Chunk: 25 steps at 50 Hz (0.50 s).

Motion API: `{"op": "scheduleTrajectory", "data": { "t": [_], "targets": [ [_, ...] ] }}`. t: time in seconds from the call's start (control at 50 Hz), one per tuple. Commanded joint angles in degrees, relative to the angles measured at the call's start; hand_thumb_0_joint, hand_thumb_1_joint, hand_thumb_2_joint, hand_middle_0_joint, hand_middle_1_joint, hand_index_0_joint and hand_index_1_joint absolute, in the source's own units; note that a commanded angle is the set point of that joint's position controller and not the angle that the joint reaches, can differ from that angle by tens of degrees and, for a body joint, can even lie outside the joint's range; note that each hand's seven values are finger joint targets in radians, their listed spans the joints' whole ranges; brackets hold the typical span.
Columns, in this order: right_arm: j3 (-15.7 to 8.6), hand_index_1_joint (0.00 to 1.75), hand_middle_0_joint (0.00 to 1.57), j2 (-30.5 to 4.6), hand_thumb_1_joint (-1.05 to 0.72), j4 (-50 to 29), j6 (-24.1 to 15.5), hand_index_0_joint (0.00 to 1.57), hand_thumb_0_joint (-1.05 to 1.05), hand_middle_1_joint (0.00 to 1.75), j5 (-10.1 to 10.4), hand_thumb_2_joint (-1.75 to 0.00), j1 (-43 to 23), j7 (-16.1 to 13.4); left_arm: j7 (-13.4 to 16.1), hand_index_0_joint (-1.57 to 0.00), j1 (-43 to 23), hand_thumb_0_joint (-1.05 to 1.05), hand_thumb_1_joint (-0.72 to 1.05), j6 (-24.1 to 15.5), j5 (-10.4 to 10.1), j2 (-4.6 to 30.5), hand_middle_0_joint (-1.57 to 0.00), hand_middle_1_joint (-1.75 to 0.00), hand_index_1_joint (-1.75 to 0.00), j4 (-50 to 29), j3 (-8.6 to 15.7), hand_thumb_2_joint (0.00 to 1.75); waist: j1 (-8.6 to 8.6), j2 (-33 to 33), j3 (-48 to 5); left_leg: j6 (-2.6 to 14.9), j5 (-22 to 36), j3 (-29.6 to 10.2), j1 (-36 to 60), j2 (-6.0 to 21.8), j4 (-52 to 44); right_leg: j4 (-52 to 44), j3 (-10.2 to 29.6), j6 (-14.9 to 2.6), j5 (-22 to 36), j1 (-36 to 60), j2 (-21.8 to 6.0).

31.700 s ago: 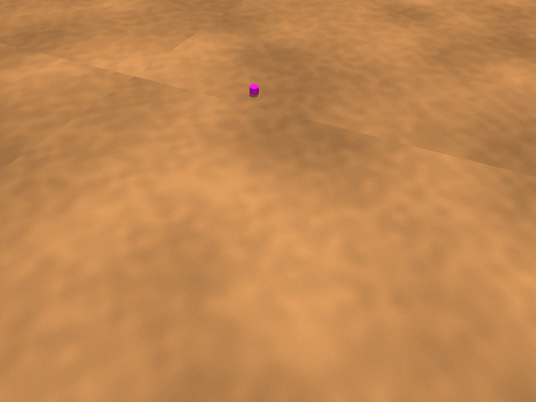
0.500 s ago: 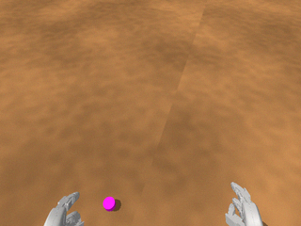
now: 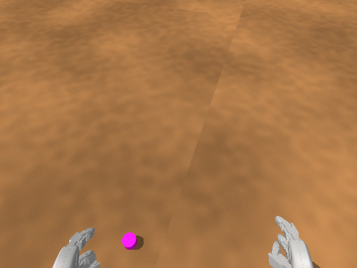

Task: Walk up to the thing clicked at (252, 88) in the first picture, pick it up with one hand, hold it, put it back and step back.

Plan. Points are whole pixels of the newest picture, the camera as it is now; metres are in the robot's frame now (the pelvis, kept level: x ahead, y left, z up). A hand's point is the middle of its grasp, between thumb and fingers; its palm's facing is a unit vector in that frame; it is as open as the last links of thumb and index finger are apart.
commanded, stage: stand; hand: left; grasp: from above
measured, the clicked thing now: (129, 241) +0.38 +0.24 -0.69
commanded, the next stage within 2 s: none
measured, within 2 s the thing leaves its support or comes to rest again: neither
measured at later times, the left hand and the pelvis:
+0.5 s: hand out of the picture +0.06 +0.25 -0.11, palm faces +0.05 -0.95 -0.32, open 7.4 cm; pelvis -0.01 +0.02 +0.05, yaw +0 degrees
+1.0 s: hand out of the picture +0.03 +0.25 -0.10, palm faces +0.04 -0.94 -0.33, open 7.4 cm; pelvis -0.01 +0.01 +0.07, yaw +1 degrees
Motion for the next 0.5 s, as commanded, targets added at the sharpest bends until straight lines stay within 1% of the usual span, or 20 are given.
{"op": "scheduleTrajectory", "data": {
  "t": [0.0,0.02,0.04,0.06,0.08,0.1,0.12,0.14,0.16,0.18,0.2,0.24,0.26,0.28,0.3,0.38,0.4,0.42,0.46,0.48],
  "targets": [
    [-4.7,0.3,0.2,-12.6,-0.9,4.9,2.6,0.2,0.0,0.3,-7.0,-0.9,-7.3,2.7,2.5,-0.2,-17.1,0.0,0.9,-15.0,7.4,11.9,-0.2,-0.3,-0.3,9.6,3.3,0.9,4.33,-5.8,9.9,4.37,18.0,0.3,5.7,-1.1,-12.7,-13.6,2.6,-3.73,11.0,11.9,-3.4],
    [-5.5,0.3,0.2,-12.8,-0.9,5.2,4.4,0.2,0.0,0.3,-6.8,-0.9,-6.9,4.4,2.3,-0.2,-12.7,0.0,0.9,-18.9,7.9,12.6,-0.2,-0.3,-0.3,19.2,4.5,0.9,3.34,-8.8,4.0,4.94,20.0,1.9,11.3,-1.3,-12.1,-14.9,6.9,-5.93,12.3,13.2,-4.5],
    [-5.5,0.3,0.2,-12.8,-0.9,5.0,5.2,0.2,0.0,0.3,-6.9,-0.9,-7.2,5.4,2.0,-0.2,-12.5,0.0,0.9,-20.8,7.7,12.9,-0.2,-0.3,-0.3,21.7,4.3,0.9,2.82,-9.1,2.6,5.14,21.0,1.7,13.6,-0.9,-12.7,-14.3,8.4,-6.52,15.8,12.9,-4.5],
    [-5.5,0.3,0.2,-12.9,-0.9,5.0,5.9,0.2,0.0,0.3,-6.9,-0.9,-6.2,6.1,1.7,-0.2,-13.2,0.0,0.9,-21.9,7.6,12.6,-0.2,-0.3,-0.3,23.3,3.9,0.9,1.95,-6.7,3.1,4.78,22.8,1.1,14.7,-1.1,-13.4,-14.6,7.3,-6.16,17.8,12.3,-3.5],
    [-5.2,0.3,0.2,-12.2,-0.9,6.0,6.1,0.2,0.0,0.3,-6.1,-0.9,-6.5,7.0,1.5,-0.2,-13.5,0.0,0.9,-23.1,7.3,12.7,-0.2,-0.3,-0.3,25.7,3.3,0.9,2.65,-3.5,1.5,4.88,23.4,0.4,17.2,-1.0,-14.8,-14.0,6.6,-5.58,20.0,15.1,-3.8],
    [-5.0,0.3,0.2,-11.1,-0.9,7.7,6.2,0.2,0.0,0.3,-4.5,-0.9,-5.7,8.0,1.4,-0.2,-14.8,0.0,0.9,-23.6,6.9,12.7,-0.2,-0.3,-0.3,27.7,3.3,0.9,2.83,-2.3,0.5,5.01,23.7,0.4,19.2,-0.8,-16.1,-13.3,5.8,-4.68,21.2,16.8,-4.2],
    [-5.5,0.3,0.2,-11.3,-0.9,8.7,6.5,0.2,0.0,0.3,-3.7,-0.9,-6.6,8.6,1.4,-0.2,-14.9,0.0,0.9,-23.7,6.5,12.6,-0.2,-0.3,-0.3,30.0,3.6,0.9,3.51,-3.4,0.0,4.75,25.2,1.0,21.2,-0.7,-16.3,-13.5,6.0,-4.58,21.8,16.4,-4.3],
    [-5.7,0.3,0.2,-12.0,-0.9,9.5,6.7,0.2,0.0,0.3,-3.3,-0.9,-7.2,8.9,1.3,-0.2,-15.0,0.0,0.9,-23.9,6.2,12.2,-0.2,-0.3,-0.3,32.4,3.8,0.9,3.77,-3.4,-0.2,4.8,27.0,0.2,22.9,-0.4,-16.7,-14.0,5.2,-4.09,22.6,16.0,-3.8],
    [-6.0,0.3,0.2,-12.2,-0.9,10.1,6.9,0.2,0.0,0.3,-3.2,-0.9,-7.5,9.0,1.4,-0.2,-15.8,0.0,0.9,-24.1,5.8,11.9,-0.2,-0.3,-0.3,34.4,4.0,0.9,3.98,-2.9,-0.4,5.06,26.3,-0.7,23.9,0.1,-17.9,-14.3,4.6,-3.61,21.0,15.7,-3.5],
    [-6.3,0.3,0.2,-12.2,-0.9,11.0,7.4,0.2,0.0,0.3,-3.0,-0.9,-8.2,9.2,1.5,-0.2,-16.0,0.0,0.9,-24.5,5.9,11.9,-0.2,-0.3,-0.3,36.5,3.8,0.9,4.3,-2.7,0.4,5.13,24.8,-1.2,23.6,0.2,-18.1,-15.8,4.6,-3.52,20.7,17.1,-3.9],
    [-6.3,0.3,0.2,-11.7,-0.9,11.8,7.7,0.2,0.0,0.3,-3.1,-0.9,-8.3,9.2,1.6,-0.2,-16.8,0.0,0.9,-24.9,6.0,12.1,-0.2,-0.3,-0.3,38.6,3.8,0.9,3.82,-3.7,0.2,5.08,23.5,-0.7,24.1,0.0,-18.4,-16.6,5.2,-3.57,20.6,17.6,-4.4],
    [-6.3,0.3,0.2,-11.5,-0.9,13.3,8.5,0.2,0.0,0.3,-3.2,-0.9,-8.3,9.2,1.7,-0.2,-17.5,0.0,0.9,-25.7,6.2,12.7,-0.2,-0.3,-0.3,41.9,4.0,0.9,3.31,-4.9,1.2,4.92,23.3,-0.2,24.8,-0.3,-19.2,-18.6,5.6,-3.57,22.3,19.0,-4.9],
    [-6.4,0.3,0.2,-11.9,-0.9,14.0,8.6,0.2,0.0,0.3,-3.3,-0.9,-8.3,9.0,1.7,-0.2,-17.8,0.0,0.9,-26.0,6.2,12.6,-0.2,-0.3,-0.3,43.3,4.0,0.9,3.29,-4.0,1.7,5.1,24.2,-0.6,25.8,0.1,-19.7,-19.2,5.4,-3.33,23.2,19.0,-4.8],
    [-6.4,0.3,0.2,-11.7,-0.9,14.8,8.9,0.2,0.0,0.3,-3.4,-0.9,-8.3,9.0,1.7,-0.2,-18.3,0.0,0.9,-26.2,6.2,12.7,-0.2,-0.3,-0.3,44.8,3.9,0.9,3.07,-4.4,3.9,4.88,22.7,-0.9,25.6,0.1,-21.5,-20.3,5.1,-3.33,20.5,18.0,-4.6],
    [-6.5,0.3,0.2,-12.4,-0.9,15.6,9.0,0.2,0.0,0.3,-3.4,-0.9,-8.2,8.9,1.7,-0.2,-18.1,0.0,0.9,-26.2,6.0,12.5,-0.2,-0.3,-0.3,46.2,3.9,0.9,3.25,-2.6,4.2,5.26,21.1,-1.5,26.5,0.6,-22.7,-21.1,4.9,-3.15,19.2,18.0,-4.4],
    [-6.5,0.3,0.2,-12.8,-0.9,18.4,9.6,0.2,0.0,0.3,-3.3,-0.9,-8.6,8.7,1.6,-0.2,-17.9,0.0,0.9,-26.4,5.7,12.6,-0.2,-0.3,-0.3,51.7,3.7,0.9,3.35,-1.7,8.0,4.95,17.1,-3.3,25.4,1.5,-28.1,-24.3,4.2,-3.07,16.8,20.6,-4.1],
    [-6.5,0.3,0.2,-13.2,-0.9,19.2,9.6,0.2,0.0,0.3,-3.2,-0.9,-8.4,8.6,1.5,-0.2,-17.8,0.0,0.9,-26.6,5.6,12.6,-0.2,-0.3,-0.3,52.9,3.7,0.9,3.33,-0.6,7.0,4.97,20.2,-3.6,26.9,2.0,-28.8,-24.4,4.0,-2.95,19.1,22.1,-4.1],
    [-6.3,0.3,0.2,-13.2,-0.9,20.1,9.6,0.2,0.0,0.3,-3.1,-0.9,-8.1,8.5,1.5,-0.2,-17.6,0.0,0.9,-26.6,5.4,12.4,-0.2,-0.3,-0.3,54.1,3.5,0.9,3.4,-0.1,7.3,4.77,20.9,-4.1,27.4,2.4,-30.2,-24.7,3.6,-2.78,19.2,22.8,-3.9],
    [-6.4,0.3,0.2,-14.0,-0.9,21.3,9.8,0.2,0.0,0.3,-3.0,-0.9,-8.6,8.4,1.4,-0.2,-17.1,0.0,0.9,-26.4,5.3,12.1,-0.2,-0.3,-0.3,56.6,3.4,0.9,3.36,1.7,8.8,4.76,16.8,-5.7,27.5,3.4,-34.1,-26.1,2.9,-2.37,16.8,23.6,-3.3],
    [-6.3,0.3,0.2,-13.9,-0.9,21.9,10.0,0.2,0.0,0.3,-2.9,-0.9,-9.2,8.3,1.4,-0.2,-16.9,0.0,0.9,-26.4,5.4,12.2,-0.2,-0.3,-0.3,57.8,3.3,0.9,3.71,0.8,9.8,4.61,15.2,-5.7,27.0,3.4,-34.8,-27.9,3.1,-2.44,16.4,24.4,-3.7]
  ]
}}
